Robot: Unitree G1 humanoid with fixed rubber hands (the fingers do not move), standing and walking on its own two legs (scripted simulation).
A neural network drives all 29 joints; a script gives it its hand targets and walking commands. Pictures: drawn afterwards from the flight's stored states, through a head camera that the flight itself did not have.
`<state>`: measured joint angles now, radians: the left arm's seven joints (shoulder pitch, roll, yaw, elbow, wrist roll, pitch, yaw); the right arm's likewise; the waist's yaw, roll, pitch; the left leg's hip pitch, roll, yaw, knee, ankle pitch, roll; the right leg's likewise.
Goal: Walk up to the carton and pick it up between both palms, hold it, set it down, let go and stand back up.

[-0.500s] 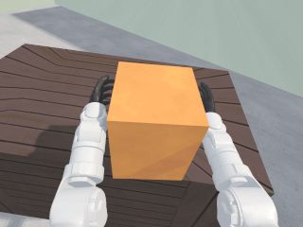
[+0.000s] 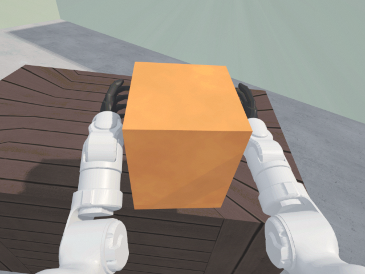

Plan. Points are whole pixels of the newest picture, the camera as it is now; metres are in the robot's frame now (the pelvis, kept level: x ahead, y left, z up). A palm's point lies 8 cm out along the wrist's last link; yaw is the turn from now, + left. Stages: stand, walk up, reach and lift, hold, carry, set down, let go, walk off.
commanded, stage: reach and lift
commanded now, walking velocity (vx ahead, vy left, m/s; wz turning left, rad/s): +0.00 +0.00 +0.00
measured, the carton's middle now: (179, 138) +0.38 +0.00 +0.15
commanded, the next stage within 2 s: hold in 1.20 s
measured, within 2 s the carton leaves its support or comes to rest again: neither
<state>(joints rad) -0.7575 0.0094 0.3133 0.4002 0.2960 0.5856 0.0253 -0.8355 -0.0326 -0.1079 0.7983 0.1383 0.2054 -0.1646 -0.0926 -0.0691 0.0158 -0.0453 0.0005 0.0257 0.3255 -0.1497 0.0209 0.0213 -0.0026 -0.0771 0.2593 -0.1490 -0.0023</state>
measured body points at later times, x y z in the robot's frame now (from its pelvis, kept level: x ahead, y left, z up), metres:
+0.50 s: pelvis +0.00 +0.00 +0.00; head -0.06 +0.03 +0.45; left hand +0.40 +0.15 +0.23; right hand +0.40 -0.15 +0.23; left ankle +0.03 +0.10 -0.75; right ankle +0.01 -0.11 -0.75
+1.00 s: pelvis +0.01 +0.00 +0.00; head -0.06 +0.02 +0.44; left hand +0.41 +0.15 +0.24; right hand +0.40 -0.15 +0.26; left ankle +0.03 +0.10 -0.75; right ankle +0.01 -0.12 -0.75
